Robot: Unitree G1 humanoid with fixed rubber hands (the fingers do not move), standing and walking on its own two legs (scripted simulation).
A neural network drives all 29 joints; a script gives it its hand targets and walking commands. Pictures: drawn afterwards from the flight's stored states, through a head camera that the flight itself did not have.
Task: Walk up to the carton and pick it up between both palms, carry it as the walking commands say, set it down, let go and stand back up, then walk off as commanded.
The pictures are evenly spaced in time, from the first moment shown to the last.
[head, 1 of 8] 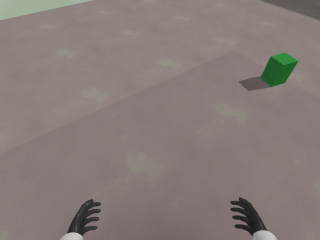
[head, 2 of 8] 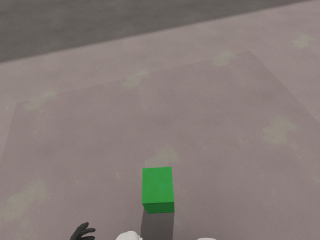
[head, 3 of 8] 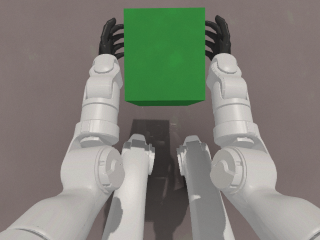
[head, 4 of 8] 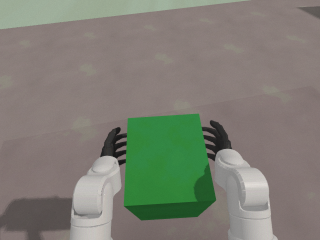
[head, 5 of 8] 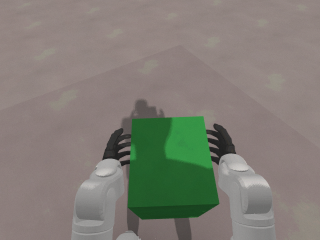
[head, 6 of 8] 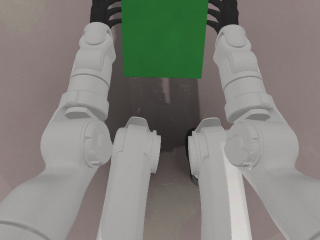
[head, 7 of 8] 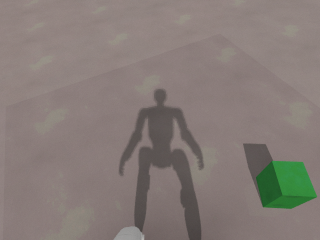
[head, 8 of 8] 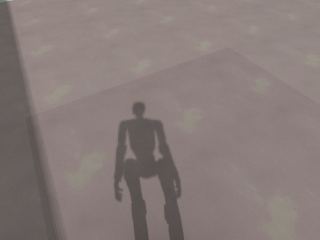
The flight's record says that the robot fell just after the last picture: no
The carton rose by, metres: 0.67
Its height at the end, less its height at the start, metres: +0.00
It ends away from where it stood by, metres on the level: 0.89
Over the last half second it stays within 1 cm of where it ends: yes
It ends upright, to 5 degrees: yes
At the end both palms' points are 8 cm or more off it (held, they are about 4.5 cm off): yes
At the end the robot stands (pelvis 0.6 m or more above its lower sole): yes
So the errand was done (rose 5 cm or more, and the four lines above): yes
